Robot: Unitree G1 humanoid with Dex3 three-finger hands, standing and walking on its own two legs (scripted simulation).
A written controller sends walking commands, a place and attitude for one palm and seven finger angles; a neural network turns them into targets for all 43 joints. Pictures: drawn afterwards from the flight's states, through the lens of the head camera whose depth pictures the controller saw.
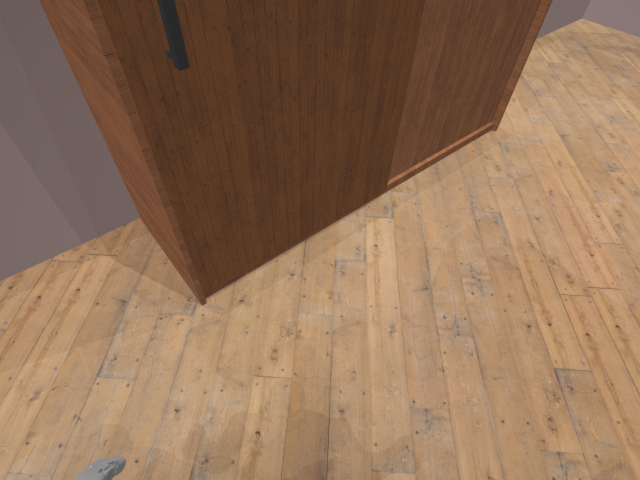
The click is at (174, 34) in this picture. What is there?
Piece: wardrobe's sliding door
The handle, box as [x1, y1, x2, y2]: [157, 0, 189, 70]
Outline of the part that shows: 157,0 170,48 166,50 167,55 173,60 174,66 179,70 187,68 189,66 174,1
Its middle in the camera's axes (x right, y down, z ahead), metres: -0.29 -0.44 +0.70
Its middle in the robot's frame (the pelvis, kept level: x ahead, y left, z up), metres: +0.84 +0.35 +0.22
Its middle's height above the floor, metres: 0.99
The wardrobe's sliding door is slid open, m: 0.00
